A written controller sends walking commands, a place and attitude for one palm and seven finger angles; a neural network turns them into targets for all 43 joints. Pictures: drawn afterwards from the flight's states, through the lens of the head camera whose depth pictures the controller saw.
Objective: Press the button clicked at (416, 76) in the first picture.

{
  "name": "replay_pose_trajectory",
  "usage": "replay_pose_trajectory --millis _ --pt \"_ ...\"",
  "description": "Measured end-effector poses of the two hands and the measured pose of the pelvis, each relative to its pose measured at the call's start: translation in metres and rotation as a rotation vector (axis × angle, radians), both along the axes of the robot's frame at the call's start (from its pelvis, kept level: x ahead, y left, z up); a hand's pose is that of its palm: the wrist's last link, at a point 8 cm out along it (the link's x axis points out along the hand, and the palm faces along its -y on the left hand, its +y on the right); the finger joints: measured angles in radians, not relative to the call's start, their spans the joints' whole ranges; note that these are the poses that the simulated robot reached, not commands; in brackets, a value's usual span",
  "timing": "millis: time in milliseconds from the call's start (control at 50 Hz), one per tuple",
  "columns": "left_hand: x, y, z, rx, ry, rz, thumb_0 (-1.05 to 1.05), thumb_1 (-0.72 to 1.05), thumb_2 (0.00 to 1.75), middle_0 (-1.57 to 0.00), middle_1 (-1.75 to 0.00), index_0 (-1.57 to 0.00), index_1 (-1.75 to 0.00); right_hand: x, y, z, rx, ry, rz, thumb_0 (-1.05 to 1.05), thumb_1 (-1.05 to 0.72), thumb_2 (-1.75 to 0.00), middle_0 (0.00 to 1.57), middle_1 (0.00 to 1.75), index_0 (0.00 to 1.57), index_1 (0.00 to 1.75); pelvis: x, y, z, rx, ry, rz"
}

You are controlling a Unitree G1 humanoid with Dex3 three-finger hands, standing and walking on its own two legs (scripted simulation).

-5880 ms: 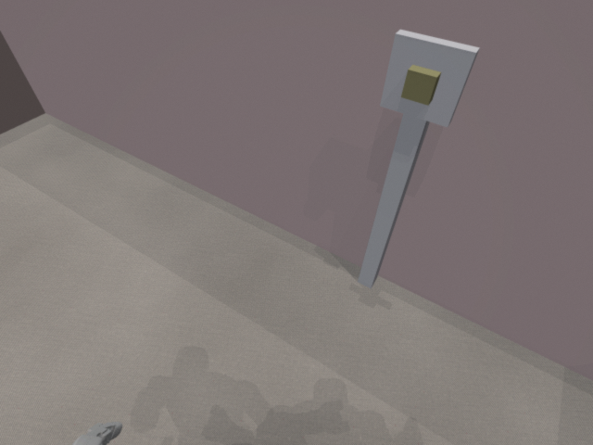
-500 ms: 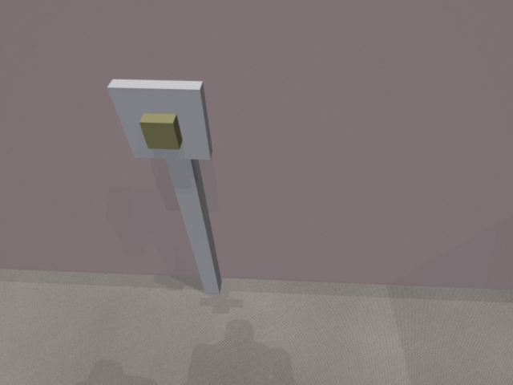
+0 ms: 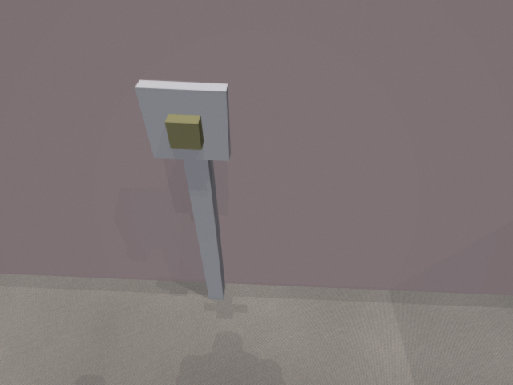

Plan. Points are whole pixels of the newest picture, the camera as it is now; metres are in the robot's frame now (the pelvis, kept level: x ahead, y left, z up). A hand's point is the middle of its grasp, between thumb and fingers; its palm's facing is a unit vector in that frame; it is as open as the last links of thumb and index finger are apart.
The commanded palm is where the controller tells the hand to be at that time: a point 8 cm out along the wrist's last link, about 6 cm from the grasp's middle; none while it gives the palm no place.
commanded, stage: look again from close up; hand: left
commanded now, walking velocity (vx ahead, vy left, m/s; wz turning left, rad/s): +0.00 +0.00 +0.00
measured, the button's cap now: (185, 131) +0.55 +0.18 +0.10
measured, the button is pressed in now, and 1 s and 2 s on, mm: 0 0 0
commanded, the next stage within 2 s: shuffle to correct the standing spot in 0.06 s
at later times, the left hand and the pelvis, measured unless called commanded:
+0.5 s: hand out of the picture -0.01 +0.14 -0.18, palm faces +0.05 -0.98 -0.17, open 7.4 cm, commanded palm none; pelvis +0.04 -0.03 -0.01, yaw +1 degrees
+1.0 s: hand out of the picture +0.12 +0.14 -0.18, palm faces +0.03 -0.96 -0.26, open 7.4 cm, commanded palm none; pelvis +0.08 -0.05 -0.01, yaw -1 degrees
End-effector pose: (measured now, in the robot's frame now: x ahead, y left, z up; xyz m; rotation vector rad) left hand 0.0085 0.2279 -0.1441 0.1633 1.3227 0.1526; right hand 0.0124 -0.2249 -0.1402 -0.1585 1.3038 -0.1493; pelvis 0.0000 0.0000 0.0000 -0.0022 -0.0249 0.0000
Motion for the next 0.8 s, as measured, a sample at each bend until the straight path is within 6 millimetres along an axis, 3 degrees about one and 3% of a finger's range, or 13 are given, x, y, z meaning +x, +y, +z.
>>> replay_pose_trajectory --millis 120,260,440,540,680,740,800 --pt "-0.004 0.005 0.002 0.002 0.028 -0.006 0.01 0.91 0.90 -0.20 -0.30 -0.20 -0.29 -0.017 0.009 -0.001 0.021 0.054 -0.003 0.01 -0.93 -0.90 0.20 0.30 0.20 0.30 -0.001 0.003 0.002 0.005 0.009 -0.001" --pt "-0.016 -0.003 0.000 -0.013 0.077 0.002 0.01 0.91 0.90 -0.20 -0.30 -0.20 -0.29 -0.025 0.014 -0.004 0.042 0.099 -0.009 0.01 -0.91 -0.90 0.20 0.30 0.20 0.30 0.003 0.001 0.001 0.010 0.011 0.000" --pt "-0.020 -0.031 -0.003 -0.029 0.137 0.026 0.01 0.91 0.90 -0.20 -0.30 -0.20 -0.29 -0.015 -0.005 -0.013 0.057 0.138 -0.034 0.01 -0.91 -0.90 0.20 0.30 0.20 0.30 0.028 -0.020 -0.006 0.016 0.031 0.002" --pt "-0.023 -0.048 -0.007 -0.047 0.151 0.088 0.01 0.91 0.90 -0.20 -0.30 -0.20 -0.29 0.019 -0.020 -0.012 0.035 0.142 0.004 0.01 -0.91 -0.90 0.20 0.30 0.20 0.30 0.049 -0.029 -0.008 0.002 0.042 0.027" --pt "-0.033 -0.062 -0.014 -0.107 0.283 0.118 0.01 0.91 0.90 -0.20 -0.30 -0.20 -0.29 0.115 -0.029 -0.002 -0.050 -0.015 0.049 0.02 -0.93 -0.90 0.20 0.30 0.20 0.30 0.080 -0.020 -0.012 -0.013 0.025 0.008" --pt "-0.019 -0.059 -0.018 -0.108 0.305 0.101 0.01 0.91 0.90 -0.20 -0.30 -0.20 -0.29 0.142 -0.024 0.003 -0.054 -0.088 0.038 0.02 -0.93 -0.90 0.20 0.30 0.20 0.30 0.089 -0.019 -0.012 0.009 0.018 -0.021" --pt "0.012 -0.050 -0.014 -0.080 0.254 0.074 0.01 0.91 0.90 -0.20 -0.30 -0.20 -0.29 0.157 -0.018 0.007 -0.036 -0.120 0.040 0.01 -0.92 -0.90 0.20 0.30 0.20 0.30 0.090 -0.019 -0.006 0.014 0.017 -0.029"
